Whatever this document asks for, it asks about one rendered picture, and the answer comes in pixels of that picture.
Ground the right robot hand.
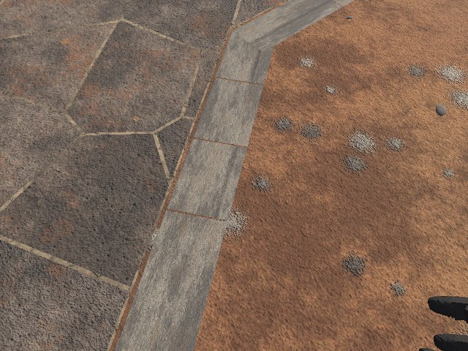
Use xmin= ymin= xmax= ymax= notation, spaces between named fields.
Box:
xmin=419 ymin=296 xmax=468 ymax=351

